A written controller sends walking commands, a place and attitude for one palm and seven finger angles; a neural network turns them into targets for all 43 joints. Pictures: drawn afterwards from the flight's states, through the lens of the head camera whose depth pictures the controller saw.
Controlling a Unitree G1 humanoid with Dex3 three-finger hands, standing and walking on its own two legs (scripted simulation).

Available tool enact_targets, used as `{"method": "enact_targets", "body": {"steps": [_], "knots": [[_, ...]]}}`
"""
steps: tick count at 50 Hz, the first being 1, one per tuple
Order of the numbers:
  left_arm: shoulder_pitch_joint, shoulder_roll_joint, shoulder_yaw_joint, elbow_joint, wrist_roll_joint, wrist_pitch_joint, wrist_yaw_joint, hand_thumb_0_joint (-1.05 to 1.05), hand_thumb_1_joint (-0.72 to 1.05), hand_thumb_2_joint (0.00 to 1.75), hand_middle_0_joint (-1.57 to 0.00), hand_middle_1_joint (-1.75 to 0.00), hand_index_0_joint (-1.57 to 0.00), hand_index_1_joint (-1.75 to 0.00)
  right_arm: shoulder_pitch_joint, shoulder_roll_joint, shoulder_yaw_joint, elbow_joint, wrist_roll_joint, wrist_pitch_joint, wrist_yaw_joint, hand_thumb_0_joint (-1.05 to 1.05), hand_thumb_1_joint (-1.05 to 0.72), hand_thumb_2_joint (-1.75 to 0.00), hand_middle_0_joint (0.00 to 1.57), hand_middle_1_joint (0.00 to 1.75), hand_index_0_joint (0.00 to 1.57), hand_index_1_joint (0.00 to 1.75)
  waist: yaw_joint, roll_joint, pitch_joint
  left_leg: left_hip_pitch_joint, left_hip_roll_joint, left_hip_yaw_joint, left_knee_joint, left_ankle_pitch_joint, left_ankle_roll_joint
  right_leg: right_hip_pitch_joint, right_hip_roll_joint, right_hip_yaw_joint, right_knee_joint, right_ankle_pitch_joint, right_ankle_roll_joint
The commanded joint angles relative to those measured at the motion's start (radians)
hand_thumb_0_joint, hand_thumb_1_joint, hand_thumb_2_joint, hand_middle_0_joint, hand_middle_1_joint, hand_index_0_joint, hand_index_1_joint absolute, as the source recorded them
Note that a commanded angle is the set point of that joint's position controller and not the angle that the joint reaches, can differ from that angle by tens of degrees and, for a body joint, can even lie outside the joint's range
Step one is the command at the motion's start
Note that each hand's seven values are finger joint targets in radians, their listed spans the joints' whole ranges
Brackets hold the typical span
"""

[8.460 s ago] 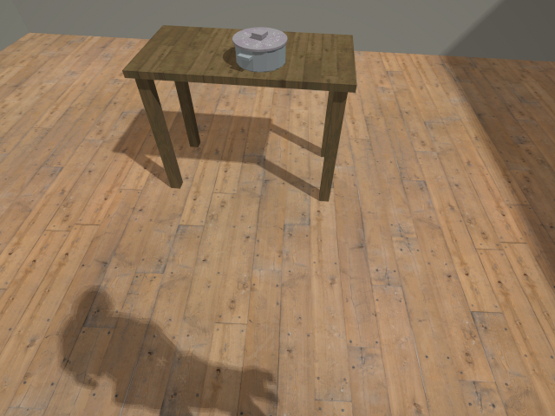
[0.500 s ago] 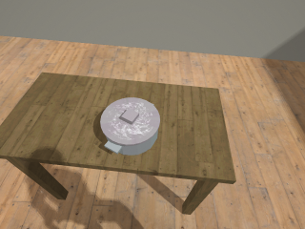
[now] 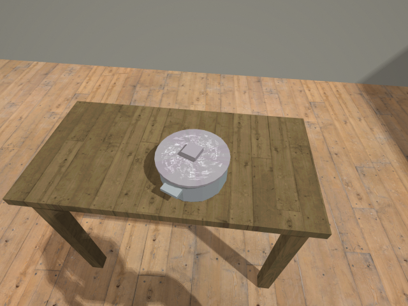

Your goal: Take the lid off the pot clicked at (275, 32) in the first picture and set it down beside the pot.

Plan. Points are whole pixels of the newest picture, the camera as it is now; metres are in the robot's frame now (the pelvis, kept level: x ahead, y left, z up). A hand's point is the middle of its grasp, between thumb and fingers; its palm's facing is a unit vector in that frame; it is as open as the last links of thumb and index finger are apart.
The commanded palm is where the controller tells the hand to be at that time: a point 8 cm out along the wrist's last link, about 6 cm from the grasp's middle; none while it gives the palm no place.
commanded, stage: come to a stop and stand still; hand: left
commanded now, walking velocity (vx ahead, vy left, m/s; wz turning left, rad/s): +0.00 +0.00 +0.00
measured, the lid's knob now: (192, 151) +0.50 +0.06 -0.02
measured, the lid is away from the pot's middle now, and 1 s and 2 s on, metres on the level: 0.00 0.00 0.00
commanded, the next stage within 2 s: look again from close up in 0.24 s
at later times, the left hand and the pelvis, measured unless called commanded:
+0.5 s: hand out of the picture +0.01 +0.17 -0.17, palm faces -0.01 -0.98 -0.18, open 7.3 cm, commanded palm none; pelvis +0.01 +0.01 +0.00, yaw -1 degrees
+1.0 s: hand out of the picture +0.02 +0.16 -0.17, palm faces -0.01 -0.98 -0.19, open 7.3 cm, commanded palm none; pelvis +0.02 -0.01 +0.01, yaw -1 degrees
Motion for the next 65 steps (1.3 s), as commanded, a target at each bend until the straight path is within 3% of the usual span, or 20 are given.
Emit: {"method": "enact_targets", "body": {"steps": [1,3,6,8,12,14,21,44,46,47,51,53,58,59,60,61,62,63,64,65], "knots": [[0.052,0.070,0.011,-0.042,0.004,-0.015,0.005,0.00,0.90,0.90,-0.20,-0.30,-0.20,-0.30,0.042,-0.112,-0.012,-0.048,0.007,-0.031,-0.005,0.00,-0.90,-0.90,0.20,0.30,0.20,0.30,0.016,-0.010,0.082,-0.085,0.156,-0.200,-0.208,0.099,0.000,0.002,-0.043,0.059,-0.049,0.032,-0.048],[0.051,0.077,0.014,-0.044,0.003,-0.011,0.004,0.00,0.90,0.90,-0.20,-0.30,-0.20,-0.30,0.038,-0.112,-0.012,-0.043,0.005,-0.031,-0.005,0.00,-0.90,-0.90,0.20,0.30,0.20,0.30,0.020,0.017,0.094,-0.085,0.159,-0.208,-0.229,0.078,0.000,-0.010,-0.042,0.053,-0.044,0.021,-0.046],[0.056,0.076,0.013,-0.044,0.005,-0.011,0.005,0.00,0.90,0.90,-0.20,-0.30,-0.20,-0.30,0.045,-0.109,-0.012,-0.033,0.006,-0.032,-0.004,0.00,-0.90,-0.90,0.20,0.30,0.20,0.30,0.018,-0.027,0.093,-0.074,0.146,-0.195,-0.229,0.058,-0.001,-0.008,-0.050,0.068,-0.059,0.039,-0.046],[0.058,0.079,0.015,-0.046,0.004,-0.011,0.004,0.00,0.90,0.90,-0.20,-0.30,-0.20,-0.30,0.045,-0.111,-0.013,-0.026,0.006,-0.035,-0.005,0.00,-0.90,-0.90,0.20,0.30,0.20,0.30,0.018,-0.005,0.069,-0.044,0.149,-0.194,-0.225,0.114,-0.001,-0.008,-0.051,0.064,-0.051,0.058,-0.046],[0.061,0.085,0.016,-0.040,0.001,-0.015,0.007,0.00,0.90,0.90,-0.20,-0.30,-0.20,-0.30,0.054,-0.098,-0.011,-0.004,0.008,-0.040,-0.009,0.00,-0.90,-0.90,0.20,0.30,0.20,0.30,0.017,-0.024,0.034,0.014,0.143,-0.167,-0.182,0.269,-0.001,0.009,-0.060,0.072,-0.057,0.126,-0.046],[0.064,0.080,0.015,-0.035,0.002,-0.014,0.009,0.00,0.90,0.90,-0.20,-0.30,-0.20,-0.30,0.052,-0.099,-0.011,0.002,0.009,-0.039,-0.010,0.00,-0.90,-0.90,0.20,0.30,0.20,0.30,0.015,0.001,0.039,0.023,0.139,-0.156,-0.176,0.285,-0.006,0.005,-0.065,0.078,-0.059,0.134,-0.044],[0.072,0.077,0.013,-0.016,0.001,-0.018,0.011,0.00,0.90,0.90,-0.20,-0.30,-0.20,-0.30,0.051,-0.085,-0.011,0.034,0.011,-0.039,-0.015,0.00,-0.90,-0.90,0.20,0.30,0.20,0.30,0.008,0.001,0.028,0.066,0.135,-0.136,-0.157,0.334,-0.010,0.014,-0.074,0.093,-0.071,0.201,-0.048],[0.070,0.072,0.011,0.005,0.001,-0.023,0.012,0.00,0.90,0.90,-0.20,-0.30,-0.20,-0.30,0.048,-0.064,-0.011,0.091,0.016,-0.033,-0.016,0.00,-0.90,-0.90,0.20,0.30,0.20,0.30,0.010,-0.027,0.043,0.079,0.140,-0.119,-0.174,0.298,-0.014,0.037,-0.085,0.104,-0.109,0.256,-0.050],[0.073,0.070,0.011,0.005,0.000,-0.024,0.012,0.00,0.90,0.90,-0.20,-0.30,-0.20,-0.30,0.051,-0.059,-0.011,0.096,0.015,-0.035,-0.016,0.00,-0.90,-0.90,0.20,0.30,0.20,0.30,0.013,-0.006,0.035,0.085,0.140,-0.116,-0.175,0.308,-0.014,0.041,-0.086,0.105,-0.111,0.259,-0.049],[0.072,0.076,0.010,0.006,-0.001,-0.024,0.011,0.00,0.90,0.90,-0.20,-0.30,-0.20,-0.30,0.050,-0.058,-0.010,0.096,0.016,-0.033,-0.015,0.00,-0.90,-0.90,0.20,0.30,0.20,0.30,0.013,-0.031,0.037,0.079,0.142,-0.118,-0.176,0.296,-0.012,0.046,-0.083,0.101,-0.116,0.257,-0.051],[0.073,0.069,0.009,0.007,0.001,-0.023,0.011,0.00,0.90,0.90,-0.20,-0.30,-0.20,-0.30,0.055,-0.055,-0.008,0.103,0.016,-0.032,-0.014,0.00,-0.90,-0.90,0.20,0.30,0.20,0.30,0.012,-0.007,0.051,0.069,0.138,-0.115,-0.183,0.259,-0.015,0.038,-0.085,0.107,-0.125,0.228,-0.049],[0.077,0.070,0.009,0.006,0.000,-0.024,0.011,0.00,0.90,0.90,-0.20,-0.30,-0.20,-0.30,0.054,-0.054,-0.010,0.103,0.017,-0.032,-0.014,0.00,-0.90,-0.90,0.20,0.30,0.20,0.30,0.013,-0.035,0.053,0.064,0.137,-0.115,-0.179,0.253,-0.014,0.040,-0.085,0.105,-0.127,0.237,-0.049],[0.085,0.066,0.008,0.009,0.000,-0.025,0.011,0.00,0.90,0.90,-0.20,-0.30,-0.20,-0.30,0.057,-0.050,-0.010,0.108,0.017,-0.033,-0.014,0.00,-0.90,-0.90,0.20,0.30,0.20,0.30,0.013,-0.016,0.045,0.073,0.139,-0.111,-0.177,0.259,-0.013,0.038,-0.085,0.107,-0.130,0.242,-0.049],[0.114,0.098,0.015,0.053,0.010,-0.037,0.046,0.00,0.90,0.90,-0.20,-0.30,-0.20,-0.30,-0.029,-0.113,-0.018,0.031,0.023,-0.034,-0.012,0.00,-0.90,-0.90,0.20,0.30,0.20,0.30,0.017,0.003,0.057,0.005,0.165,-0.100,-0.009,0.533,-0.047,0.037,-0.112,0.117,-0.082,0.522,-0.028],[-0.564,0.260,0.012,-1.200,-0.101,-0.185,0.051,0.00,0.90,0.90,-0.24,-0.35,-0.24,-0.35,-0.058,-0.239,-0.011,-0.314,0.092,-0.221,-0.002,0.00,-0.90,-0.90,0.20,0.30,0.20,0.30,0.034,0.160,-0.400,0.186,0.051,-0.182,-0.135,0.593,-0.096,0.179,-0.032,0.053,-0.021,0.435,-0.050],[-0.124,0.199,0.020,-0.973,-0.043,-0.090,0.091,0.00,0.90,0.90,-0.29,-0.40,-0.29,-0.40,-0.114,-0.172,-0.010,-0.256,0.090,-0.286,-0.040,0.00,-0.90,-0.90,0.20,0.30,0.20,0.30,0.046,0.293,-0.387,0.248,0.111,-0.178,-0.127,0.703,-0.115,0.096,-0.012,0.049,-0.010,0.237,-0.068],[0.076,0.043,-0.075,-0.895,-0.060,0.028,0.113,0.00,0.90,0.90,-0.33,-0.44,-0.33,-0.44,-0.131,-0.156,-0.010,-0.270,0.108,-0.302,-0.023,0.00,-0.90,-0.90,0.20,0.30,0.20,0.30,0.034,0.215,-0.272,0.193,0.099,-0.173,-0.126,0.668,-0.118,0.047,-0.009,0.001,-0.014,0.146,-0.044],[0.060,-0.039,-0.141,-0.871,-0.045,0.050,0.103,0.00,0.90,0.90,-0.38,-0.49,-0.38,-0.49,-0.115,-0.184,-0.010,-0.248,0.089,-0.320,-0.008,0.00,-0.90,-0.90,0.20,0.30,0.20,0.30,0.012,0.094,-0.160,0.169,0.080,-0.167,-0.126,0.595,-0.090,0.038,0.006,-0.010,-0.066,0.174,-0.036],[0.077,-0.039,-0.128,-0.772,-0.016,0.045,0.102,0.00,0.90,0.90,-0.42,-0.54,-0.42,-0.54,-0.120,-0.198,-0.015,-0.252,0.068,-0.324,0.000,0.00,-0.90,-0.90,0.20,0.30,0.20,0.30,0.003,-0.022,-0.063,0.109,0.074,-0.173,-0.121,0.545,-0.070,0.017,0.013,-0.029,-0.084,0.193,-0.032],[0.164,-0.039,-0.088,-0.624,0.005,0.049,0.096,0.00,0.90,0.90,-0.46,-0.59,-0.46,-0.59,-0.117,-0.209,-0.038,-0.259,0.051,-0.303,0.009,0.00,-0.90,-0.90,0.20,0.30,0.20,0.30,0.015,-0.132,-0.007,0.031,0.070,-0.174,-0.112,0.499,-0.055,-0.005,0.020,-0.048,-0.086,0.205,-0.027]]}}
